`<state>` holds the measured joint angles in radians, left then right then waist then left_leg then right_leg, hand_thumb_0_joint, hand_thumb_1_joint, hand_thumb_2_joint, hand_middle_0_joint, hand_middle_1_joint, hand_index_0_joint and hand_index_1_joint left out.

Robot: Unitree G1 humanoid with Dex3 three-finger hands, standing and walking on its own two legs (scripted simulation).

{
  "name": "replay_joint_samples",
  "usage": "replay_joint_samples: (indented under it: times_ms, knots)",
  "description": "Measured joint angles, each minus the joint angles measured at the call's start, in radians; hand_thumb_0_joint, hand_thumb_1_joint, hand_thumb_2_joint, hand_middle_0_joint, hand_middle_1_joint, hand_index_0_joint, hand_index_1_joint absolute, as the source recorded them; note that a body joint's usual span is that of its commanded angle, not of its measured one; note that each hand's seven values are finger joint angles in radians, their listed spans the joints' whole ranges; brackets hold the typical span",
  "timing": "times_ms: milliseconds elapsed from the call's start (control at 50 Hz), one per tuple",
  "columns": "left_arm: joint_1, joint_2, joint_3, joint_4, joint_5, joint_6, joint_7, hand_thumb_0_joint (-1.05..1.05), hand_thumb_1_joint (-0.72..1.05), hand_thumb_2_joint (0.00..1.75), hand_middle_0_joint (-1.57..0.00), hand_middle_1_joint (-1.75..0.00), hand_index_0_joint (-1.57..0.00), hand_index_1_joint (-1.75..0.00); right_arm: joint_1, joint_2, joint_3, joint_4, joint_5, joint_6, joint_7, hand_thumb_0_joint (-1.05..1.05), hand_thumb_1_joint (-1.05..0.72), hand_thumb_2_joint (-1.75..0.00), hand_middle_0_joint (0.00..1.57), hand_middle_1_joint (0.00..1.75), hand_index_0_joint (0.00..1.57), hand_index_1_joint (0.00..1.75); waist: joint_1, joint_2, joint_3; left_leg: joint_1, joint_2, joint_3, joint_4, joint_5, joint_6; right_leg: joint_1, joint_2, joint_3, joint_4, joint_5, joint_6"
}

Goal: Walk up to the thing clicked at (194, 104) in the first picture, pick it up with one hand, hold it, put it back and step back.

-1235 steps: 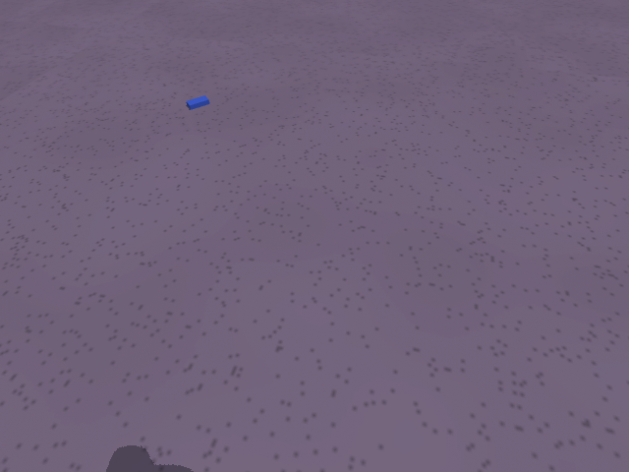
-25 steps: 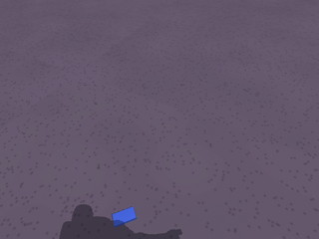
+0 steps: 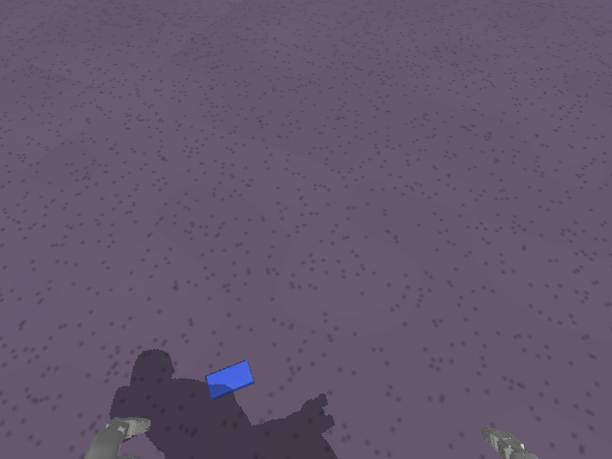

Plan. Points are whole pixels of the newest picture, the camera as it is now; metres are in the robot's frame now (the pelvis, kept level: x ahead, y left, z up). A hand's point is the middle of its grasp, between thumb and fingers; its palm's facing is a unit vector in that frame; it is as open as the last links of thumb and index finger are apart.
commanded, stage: rise first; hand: left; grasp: from above
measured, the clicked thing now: (230, 379) +0.41 +0.25 -0.74
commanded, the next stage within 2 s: none
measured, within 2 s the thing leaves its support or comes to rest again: neither
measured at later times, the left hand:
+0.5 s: hand out of the picture +0.13 +0.27 -0.23, palm faces -0.22 -0.82 -0.53, open 14.2 cm
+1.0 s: hand (177, 431) +0.24 +0.30 -0.44, palm faces -0.42 -0.29 -0.86, open 13.9 cm
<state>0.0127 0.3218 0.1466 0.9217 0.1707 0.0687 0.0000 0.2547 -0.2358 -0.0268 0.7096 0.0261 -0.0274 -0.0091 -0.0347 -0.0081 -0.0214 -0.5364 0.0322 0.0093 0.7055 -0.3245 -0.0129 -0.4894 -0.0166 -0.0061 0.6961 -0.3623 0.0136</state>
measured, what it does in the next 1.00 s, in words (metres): lowers itself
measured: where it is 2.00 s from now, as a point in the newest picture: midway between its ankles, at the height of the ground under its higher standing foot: outside the picture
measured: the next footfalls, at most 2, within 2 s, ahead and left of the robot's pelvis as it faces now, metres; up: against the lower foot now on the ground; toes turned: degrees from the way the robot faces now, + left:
none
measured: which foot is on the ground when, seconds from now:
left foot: down 0.00-1.00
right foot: down 0.00-1.00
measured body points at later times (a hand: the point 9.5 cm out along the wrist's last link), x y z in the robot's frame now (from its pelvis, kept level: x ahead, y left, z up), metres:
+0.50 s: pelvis -0.01 +0.01 -0.09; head +0.11 +0.03 +0.35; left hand +0.14 +0.31 -0.19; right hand +0.18 -0.23 -0.17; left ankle +0.01 +0.13 -0.72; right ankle -0.01 -0.13 -0.72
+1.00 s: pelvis -0.08 +0.00 -0.29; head +0.12 +0.01 +0.11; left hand +0.26 +0.31 -0.39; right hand +0.09 -0.27 -0.43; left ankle +0.01 +0.13 -0.72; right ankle -0.01 -0.13 -0.72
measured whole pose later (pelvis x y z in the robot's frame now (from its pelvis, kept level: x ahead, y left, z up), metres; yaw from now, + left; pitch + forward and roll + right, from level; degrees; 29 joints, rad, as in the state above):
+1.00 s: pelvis -0.08 +0.00 -0.29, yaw -3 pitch +34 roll -3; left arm -0.39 0.47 0.11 0.91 0.88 -0.03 0.29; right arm 0.05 -0.28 -0.06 0.71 -0.04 -0.13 0.07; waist 0.00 0.01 -0.16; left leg -1.93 0.05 -0.07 1.98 -0.65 -0.02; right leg -1.86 0.01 -0.03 1.97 -0.71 0.02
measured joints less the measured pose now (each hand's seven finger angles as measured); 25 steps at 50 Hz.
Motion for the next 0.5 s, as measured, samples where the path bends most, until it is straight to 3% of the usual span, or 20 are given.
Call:
replay_joint_samples:
  times_ms: [100,200,500]
  knots:
    - [0.055,-0.012,0.007,-0.094,0.038,0.036,0.016,0.01,-0.25,0.9,-0.19,-0.92,-0.2,-0.93,0.005,-0.001,-0.008,-0.055,-0.008,-0.02,0.004,0.01,-0.95,-0.91,0.21,0.3,0.2,0.3,0.005,0.004,-0.037,-0.131,0.001,-0.002,0.15,-0.069,0.004,-0.128,-0.001,0.002,0.146,-0.068,0.005]
    - [0.116,-0.018,0.007,-0.221,0.075,0.055,0.025,0.0,-0.44,0.93,-0.18,-0.97,-0.17,-0.98,-0.019,-0.002,-0.017,-0.094,-0.014,-0.041,0.001,0.01,-0.95,-0.91,0.21,0.3,0.2,0.3,0.013,0.004,-0.056,-0.253,0.002,-0.01,0.292,-0.132,0.006,-0.244,0.0,-0.001,0.281,-0.13,0.008]
    - [0.233,-0.009,-0.023,-0.464,0.181,0.118,0.056,0.0,-0.58,0.96,-0.12,-1.05,-0.12,-1.06,-0.09,0.009,-0.002,-0.172,-0.024,-0.101,0.005,0.01,-0.96,-0.91,0.21,0.3,0.2,0.3,0.016,0.008,-0.111,-0.526,0.006,-0.039,0.547,-0.228,0.008,-0.498,0.004,-0.021,0.519,-0.226,0.01]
